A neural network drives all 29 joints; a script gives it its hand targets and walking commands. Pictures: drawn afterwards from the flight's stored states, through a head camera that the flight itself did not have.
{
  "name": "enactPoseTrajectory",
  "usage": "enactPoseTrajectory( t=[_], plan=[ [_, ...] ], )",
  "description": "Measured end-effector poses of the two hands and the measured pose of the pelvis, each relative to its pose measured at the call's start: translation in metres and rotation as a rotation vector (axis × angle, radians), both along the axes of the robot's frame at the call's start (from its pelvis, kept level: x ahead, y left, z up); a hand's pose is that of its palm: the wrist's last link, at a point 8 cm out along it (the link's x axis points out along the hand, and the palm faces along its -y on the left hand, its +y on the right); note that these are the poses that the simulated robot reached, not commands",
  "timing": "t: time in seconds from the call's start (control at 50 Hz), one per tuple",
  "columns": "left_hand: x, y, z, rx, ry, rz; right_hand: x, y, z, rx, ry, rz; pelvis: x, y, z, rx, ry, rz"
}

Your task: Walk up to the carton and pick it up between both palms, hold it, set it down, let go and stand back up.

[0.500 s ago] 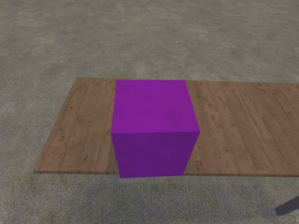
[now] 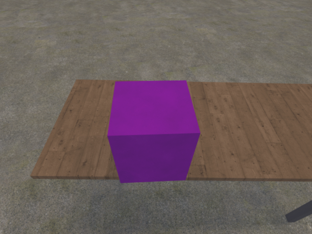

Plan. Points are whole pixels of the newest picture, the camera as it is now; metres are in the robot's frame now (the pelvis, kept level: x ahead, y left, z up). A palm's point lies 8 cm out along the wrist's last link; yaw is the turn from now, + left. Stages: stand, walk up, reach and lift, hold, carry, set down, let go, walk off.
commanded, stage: walk up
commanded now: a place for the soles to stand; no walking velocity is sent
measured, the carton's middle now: (152, 133) +0.41 +0.01 +0.01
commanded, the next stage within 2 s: reach and lift in 0.46 s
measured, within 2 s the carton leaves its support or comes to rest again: neither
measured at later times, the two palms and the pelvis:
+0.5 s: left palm out of the picture +0.01 +0.26 -0.14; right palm out of the picture +0.02 -0.25 -0.13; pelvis +0.01 +0.00 +0.00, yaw +0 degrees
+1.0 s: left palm out of the picture +0.13 +0.24 -0.11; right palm out of the picture +0.14 -0.26 -0.10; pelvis -0.01 +0.00 -0.01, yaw +1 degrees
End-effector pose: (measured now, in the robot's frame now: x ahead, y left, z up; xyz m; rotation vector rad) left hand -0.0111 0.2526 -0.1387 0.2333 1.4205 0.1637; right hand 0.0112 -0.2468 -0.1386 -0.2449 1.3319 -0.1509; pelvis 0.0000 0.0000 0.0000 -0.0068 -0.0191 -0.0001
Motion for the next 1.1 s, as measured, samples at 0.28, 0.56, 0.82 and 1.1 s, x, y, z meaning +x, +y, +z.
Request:
enactPoseTrajectory(
  t=[0.28,0.56,0.82,1.1],
  plan=[
    [0.012,-0.006,-0.004,-0.021,-0.019,0.000,0.007,-0.001,0.003,-0.012,0.002,0.015,0.006,-0.002,0.000,-0.008,0.002,0.006],
    [0.045,0.011,-0.010,-0.008,-0.005,0.031,0.032,-0.002,-0.003,0.002,-0.031,-0.009,-0.001,0.003,-0.009,0.005,0.030,0.016],
    [0.186,-0.010,0.037,-0.053,-0.226,-0.048,0.165,0.007,0.038,0.100,-0.372,0.012,-0.007,0.006,-0.020,-0.002,-0.003,0.014],
    [0.173,-0.011,0.037,-0.025,-0.338,-0.051,0.141,0.007,0.040,0.106,-0.406,0.082,-0.023,-0.003,-0.013,0.003,0.050,0.003]
  ],
)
